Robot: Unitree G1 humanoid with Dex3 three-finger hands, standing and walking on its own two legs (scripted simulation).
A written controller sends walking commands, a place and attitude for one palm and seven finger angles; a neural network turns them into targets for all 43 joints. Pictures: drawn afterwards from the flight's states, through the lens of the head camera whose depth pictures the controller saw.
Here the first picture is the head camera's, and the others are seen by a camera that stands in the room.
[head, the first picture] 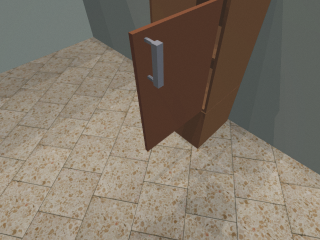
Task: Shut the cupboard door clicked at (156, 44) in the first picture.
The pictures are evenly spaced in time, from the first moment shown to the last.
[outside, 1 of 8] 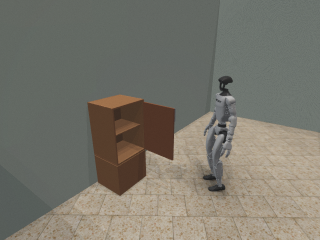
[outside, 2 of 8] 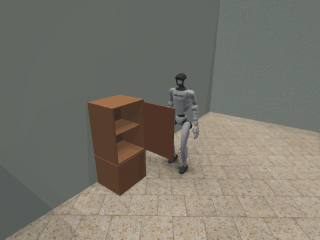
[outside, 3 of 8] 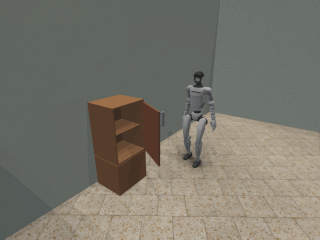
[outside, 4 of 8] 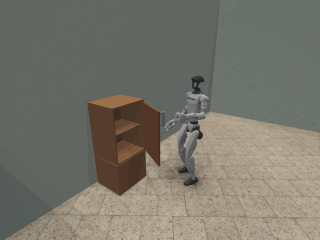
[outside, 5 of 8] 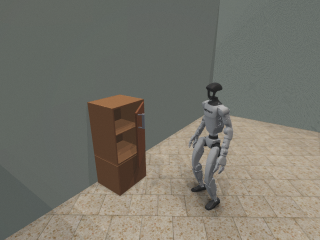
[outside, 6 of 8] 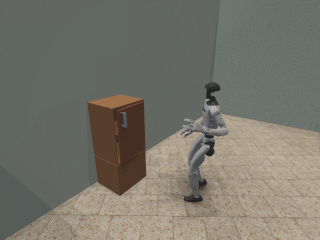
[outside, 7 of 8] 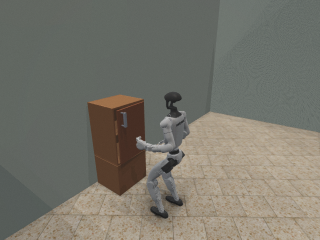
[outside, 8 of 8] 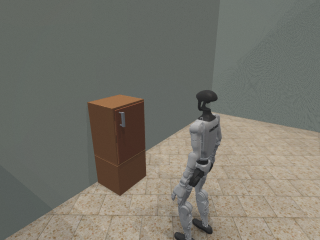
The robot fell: no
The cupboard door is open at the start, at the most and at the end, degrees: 88 88 0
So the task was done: yes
